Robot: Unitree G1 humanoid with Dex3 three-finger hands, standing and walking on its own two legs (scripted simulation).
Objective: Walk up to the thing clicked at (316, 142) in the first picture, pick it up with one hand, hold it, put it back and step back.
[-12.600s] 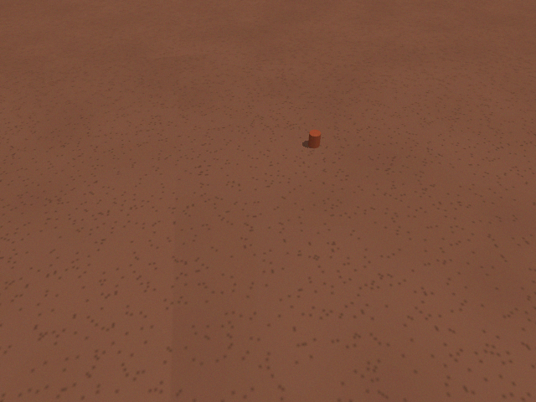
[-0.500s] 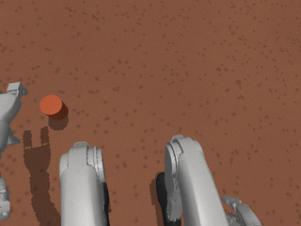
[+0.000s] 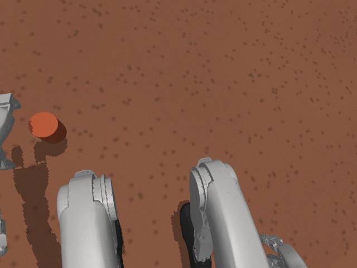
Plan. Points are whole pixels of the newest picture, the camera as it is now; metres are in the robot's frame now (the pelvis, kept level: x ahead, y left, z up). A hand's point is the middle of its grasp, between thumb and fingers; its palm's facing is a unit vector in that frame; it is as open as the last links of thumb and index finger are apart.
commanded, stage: approach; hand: left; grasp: from above
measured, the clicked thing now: (49, 128) +0.46 +0.31 -0.29
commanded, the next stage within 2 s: rest palm in 0.78 s
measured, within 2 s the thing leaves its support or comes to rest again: neither
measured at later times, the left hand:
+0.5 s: hand (50, 112) +0.47 +0.28 -0.17, palm faces -0.35 -0.06 -0.93, open 14.0 cm
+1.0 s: hand (26, 140) +0.41 +0.33 -0.21, palm faces -0.47 -0.11 -0.87, open 14.0 cm
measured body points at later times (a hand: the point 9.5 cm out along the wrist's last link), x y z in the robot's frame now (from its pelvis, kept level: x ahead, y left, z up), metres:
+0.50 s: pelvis +0.00 +0.00 +0.00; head +0.24 +0.07 +0.37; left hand +0.48 +0.28 -0.12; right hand +0.07 -0.28 -0.11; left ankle +0.08 +0.13 -0.30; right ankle +0.09 -0.12 -0.30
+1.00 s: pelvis +0.00 +0.00 -0.01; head +0.24 +0.09 +0.35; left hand +0.43 +0.34 -0.16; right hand +0.07 -0.27 -0.11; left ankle +0.08 +0.13 -0.30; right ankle +0.09 -0.12 -0.30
